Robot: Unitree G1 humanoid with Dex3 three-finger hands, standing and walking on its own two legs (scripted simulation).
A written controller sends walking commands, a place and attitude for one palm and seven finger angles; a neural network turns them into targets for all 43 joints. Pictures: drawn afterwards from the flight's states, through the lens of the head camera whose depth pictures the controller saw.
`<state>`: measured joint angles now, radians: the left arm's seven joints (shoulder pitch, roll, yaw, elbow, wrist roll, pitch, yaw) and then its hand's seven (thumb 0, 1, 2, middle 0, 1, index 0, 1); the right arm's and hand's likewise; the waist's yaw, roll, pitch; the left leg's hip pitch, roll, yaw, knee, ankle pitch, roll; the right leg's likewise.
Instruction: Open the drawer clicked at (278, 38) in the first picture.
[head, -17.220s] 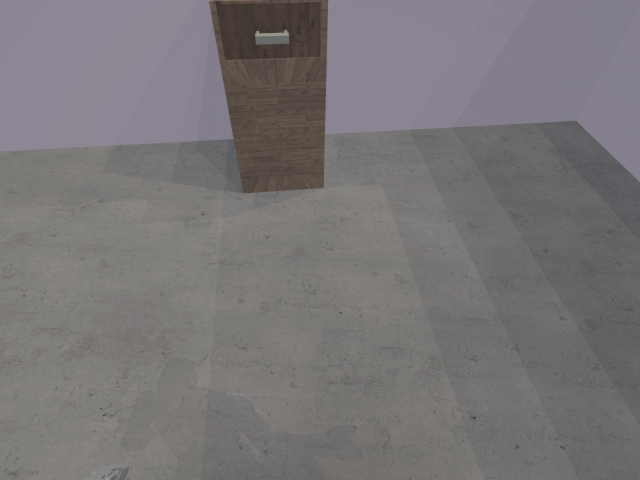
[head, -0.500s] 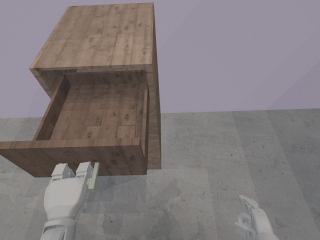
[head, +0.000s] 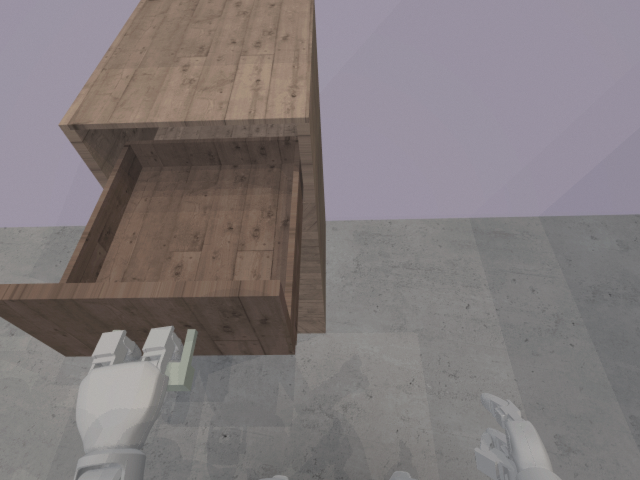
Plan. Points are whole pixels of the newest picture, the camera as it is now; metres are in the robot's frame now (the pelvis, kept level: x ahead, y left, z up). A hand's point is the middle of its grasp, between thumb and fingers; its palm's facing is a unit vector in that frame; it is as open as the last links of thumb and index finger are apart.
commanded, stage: open the thumb to release the handle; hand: left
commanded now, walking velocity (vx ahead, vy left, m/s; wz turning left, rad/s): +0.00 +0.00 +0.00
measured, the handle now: (148, 357) +0.25 +0.24 +0.01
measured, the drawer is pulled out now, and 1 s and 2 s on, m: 0.30 0.30 0.30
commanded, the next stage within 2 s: lift the hand off the handle in 0.38 s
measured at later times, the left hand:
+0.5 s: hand (147, 406) +0.20 +0.23 -0.01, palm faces +0.02 -0.06 -1.00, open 13.3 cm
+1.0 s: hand (141, 393) +0.21 +0.23 +0.01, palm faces +0.05 -0.06 -1.00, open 13.7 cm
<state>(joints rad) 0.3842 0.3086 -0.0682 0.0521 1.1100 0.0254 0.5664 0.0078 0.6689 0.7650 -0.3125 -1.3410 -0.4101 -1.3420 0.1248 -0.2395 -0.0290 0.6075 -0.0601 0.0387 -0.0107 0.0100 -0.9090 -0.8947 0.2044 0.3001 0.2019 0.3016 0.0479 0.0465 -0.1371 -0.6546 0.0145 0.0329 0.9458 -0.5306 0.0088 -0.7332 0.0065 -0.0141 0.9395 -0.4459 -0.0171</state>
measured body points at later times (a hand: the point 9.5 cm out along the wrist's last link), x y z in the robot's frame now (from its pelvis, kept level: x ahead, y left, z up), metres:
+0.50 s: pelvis -0.02 -0.01 +0.01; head +0.03 -0.03 +0.45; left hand +0.19 +0.23 +0.04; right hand +0.18 -0.24 -0.10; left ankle -0.04 +0.11 -0.68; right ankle +0.01 -0.11 -0.68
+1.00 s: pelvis -0.03 -0.01 +0.01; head +0.01 -0.04 +0.46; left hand +0.20 +0.23 +0.07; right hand +0.16 -0.23 -0.10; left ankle -0.04 +0.11 -0.68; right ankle +0.01 -0.11 -0.68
